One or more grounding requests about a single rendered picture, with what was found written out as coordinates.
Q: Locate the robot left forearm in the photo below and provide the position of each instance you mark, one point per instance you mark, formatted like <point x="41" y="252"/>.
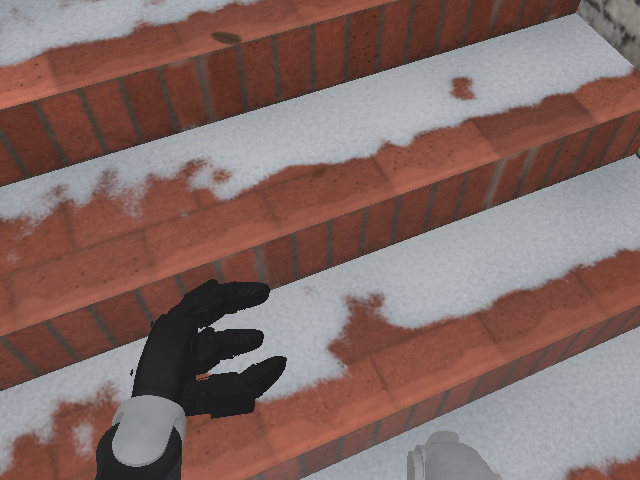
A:
<point x="145" y="441"/>

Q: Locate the robot right shin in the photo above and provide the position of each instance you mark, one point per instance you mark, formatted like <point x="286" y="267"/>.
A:
<point x="442" y="436"/>

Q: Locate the left robot hand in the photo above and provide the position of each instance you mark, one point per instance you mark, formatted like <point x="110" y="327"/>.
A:
<point x="175" y="353"/>

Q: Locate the robot right thigh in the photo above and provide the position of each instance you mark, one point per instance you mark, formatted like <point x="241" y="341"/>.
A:
<point x="447" y="461"/>

